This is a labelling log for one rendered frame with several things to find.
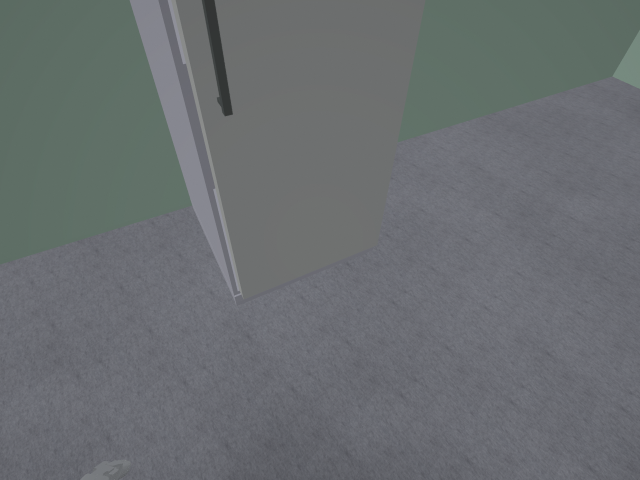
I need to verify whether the fridge door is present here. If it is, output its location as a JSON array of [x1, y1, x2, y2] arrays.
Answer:
[[171, 0, 425, 299]]

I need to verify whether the handle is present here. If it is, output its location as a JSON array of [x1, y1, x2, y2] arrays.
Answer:
[[202, 0, 233, 116]]

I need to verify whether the robot left hand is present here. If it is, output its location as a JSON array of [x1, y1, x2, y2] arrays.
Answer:
[[80, 460, 131, 480]]

